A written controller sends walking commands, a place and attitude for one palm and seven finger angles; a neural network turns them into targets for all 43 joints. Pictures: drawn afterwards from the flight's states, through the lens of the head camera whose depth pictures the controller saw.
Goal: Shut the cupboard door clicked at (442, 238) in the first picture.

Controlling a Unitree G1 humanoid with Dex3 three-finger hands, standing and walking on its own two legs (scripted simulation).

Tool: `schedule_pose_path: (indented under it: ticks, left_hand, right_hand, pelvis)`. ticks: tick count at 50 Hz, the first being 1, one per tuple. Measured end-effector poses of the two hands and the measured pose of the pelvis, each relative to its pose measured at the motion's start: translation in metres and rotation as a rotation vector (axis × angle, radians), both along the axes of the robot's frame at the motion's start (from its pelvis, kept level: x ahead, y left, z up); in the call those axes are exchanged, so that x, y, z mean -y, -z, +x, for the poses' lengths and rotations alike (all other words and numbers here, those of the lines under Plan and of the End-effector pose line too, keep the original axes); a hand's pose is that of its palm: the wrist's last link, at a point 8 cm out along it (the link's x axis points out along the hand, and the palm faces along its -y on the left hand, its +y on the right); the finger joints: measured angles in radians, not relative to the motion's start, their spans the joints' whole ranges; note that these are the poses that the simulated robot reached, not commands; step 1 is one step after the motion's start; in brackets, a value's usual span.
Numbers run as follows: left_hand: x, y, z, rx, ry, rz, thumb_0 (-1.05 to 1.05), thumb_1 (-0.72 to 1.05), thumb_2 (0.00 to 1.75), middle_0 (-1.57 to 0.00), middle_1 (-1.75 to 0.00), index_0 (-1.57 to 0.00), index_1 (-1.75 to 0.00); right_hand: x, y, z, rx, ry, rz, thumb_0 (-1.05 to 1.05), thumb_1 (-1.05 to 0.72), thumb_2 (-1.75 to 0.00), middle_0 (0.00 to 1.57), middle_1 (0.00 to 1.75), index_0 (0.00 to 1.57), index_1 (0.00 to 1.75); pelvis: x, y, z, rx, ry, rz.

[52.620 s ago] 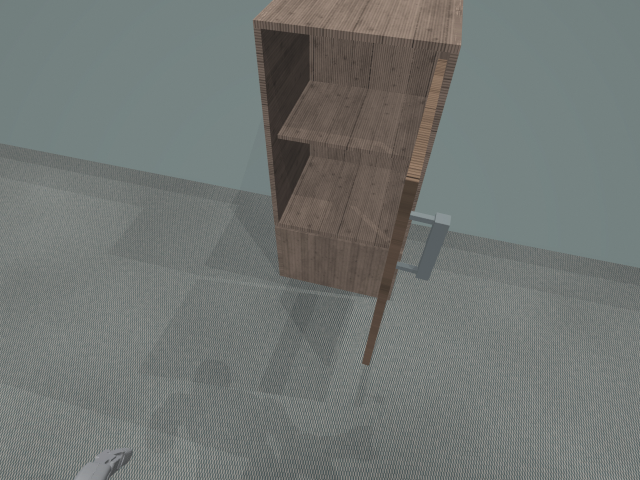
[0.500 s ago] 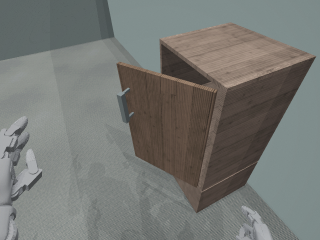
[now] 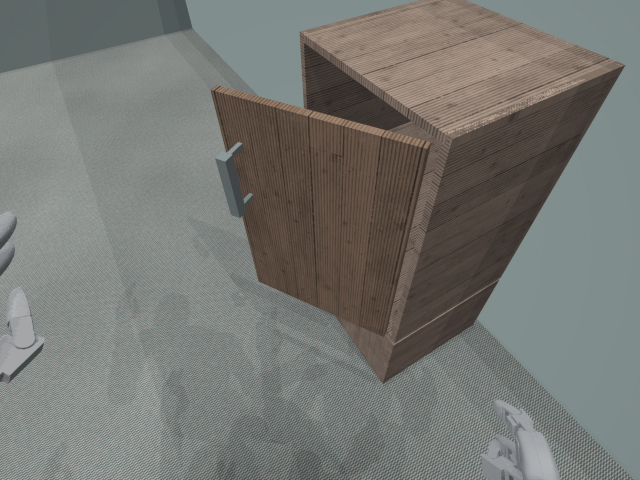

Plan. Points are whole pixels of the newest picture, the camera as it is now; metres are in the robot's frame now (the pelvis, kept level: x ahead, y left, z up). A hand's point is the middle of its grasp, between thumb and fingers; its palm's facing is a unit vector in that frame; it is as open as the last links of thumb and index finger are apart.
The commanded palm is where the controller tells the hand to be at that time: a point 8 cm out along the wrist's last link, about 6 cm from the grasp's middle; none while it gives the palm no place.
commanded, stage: step back with the hand held close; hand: left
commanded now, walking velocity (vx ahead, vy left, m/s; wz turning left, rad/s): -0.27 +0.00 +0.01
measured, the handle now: (238, 180) +0.65 +0.21 -0.03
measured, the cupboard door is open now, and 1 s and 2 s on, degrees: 32 32 32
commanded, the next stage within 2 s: stop stepping back and stand still in 0.86 s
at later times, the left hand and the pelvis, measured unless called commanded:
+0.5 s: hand out of the picture +0.09 +0.25 +0.17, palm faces +0.51 -0.73 -0.45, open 7.5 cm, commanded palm +0.03 +0.29 +0.18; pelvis -0.09 -0.02 -0.02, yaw +3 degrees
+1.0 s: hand out of the picture -0.07 +0.28 +0.16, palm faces +0.58 -0.67 -0.46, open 7.5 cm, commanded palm -0.10 +0.30 +0.18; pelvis -0.21 -0.01 -0.01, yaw +7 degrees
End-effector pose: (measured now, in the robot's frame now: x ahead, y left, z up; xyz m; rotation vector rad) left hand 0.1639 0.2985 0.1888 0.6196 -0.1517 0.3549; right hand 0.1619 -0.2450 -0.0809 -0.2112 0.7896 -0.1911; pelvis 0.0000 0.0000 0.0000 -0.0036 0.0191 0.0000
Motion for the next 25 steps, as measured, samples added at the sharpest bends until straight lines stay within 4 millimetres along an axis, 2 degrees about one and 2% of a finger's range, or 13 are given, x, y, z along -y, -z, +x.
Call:
schedule_pose_path:
  ticks: [6, 15, 25]
  left_hand:
    - [-0.006, 0.003, -0.024, 0.034, -0.016, -0.011, 0.01, 0.88, 0.90, -0.22, -0.30, -0.21, -0.30]
    - [0.000, 0.017, -0.073, 0.094, -0.052, -0.034, 0.01, 0.88, 0.90, -0.22, -0.30, -0.21, -0.30]
    - [0.016, 0.001, -0.116, 0.221, -0.045, 0.006, 0.01, 0.88, 0.90, -0.22, -0.30, -0.21, -0.30]
  right_hand:
    - [-0.006, -0.007, -0.016, 0.046, -0.003, 0.001, 0.01, -0.90, -0.89, 0.20, 0.30, 0.21, 0.30]
    - [-0.002, -0.004, -0.054, 0.066, -0.049, -0.018, 0.01, -0.90, -0.89, 0.20, 0.30, 0.21, 0.30]
    - [0.015, 0.007, -0.101, 0.026, -0.078, -0.042, 0.01, -0.90, -0.89, 0.20, 0.30, 0.21, 0.30]
  pelvis:
    - [-0.002, 0.003, -0.021, 0.012, 0.004, 0.001]
    - [0.008, 0.012, -0.057, 0.034, -0.018, -0.011]
    - [0.021, 0.016, -0.091, 0.036, -0.052, -0.008]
